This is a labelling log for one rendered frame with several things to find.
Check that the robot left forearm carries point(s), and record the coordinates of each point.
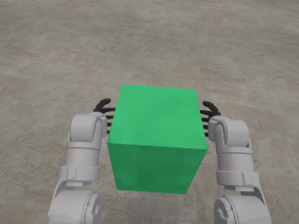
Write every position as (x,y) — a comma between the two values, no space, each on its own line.
(81,158)

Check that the robot right hand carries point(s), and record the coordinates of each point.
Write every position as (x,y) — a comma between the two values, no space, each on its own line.
(215,112)

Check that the robot right forearm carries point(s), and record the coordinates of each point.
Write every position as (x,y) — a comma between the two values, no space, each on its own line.
(235,162)

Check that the right robot upper arm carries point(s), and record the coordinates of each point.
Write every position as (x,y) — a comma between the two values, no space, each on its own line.
(240,209)

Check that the robot left hand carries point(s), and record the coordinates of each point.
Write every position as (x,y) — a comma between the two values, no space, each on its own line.
(99,108)

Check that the carton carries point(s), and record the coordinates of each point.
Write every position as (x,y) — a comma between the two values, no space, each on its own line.
(156,141)

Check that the left robot upper arm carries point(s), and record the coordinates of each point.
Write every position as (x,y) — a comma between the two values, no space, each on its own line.
(76,207)

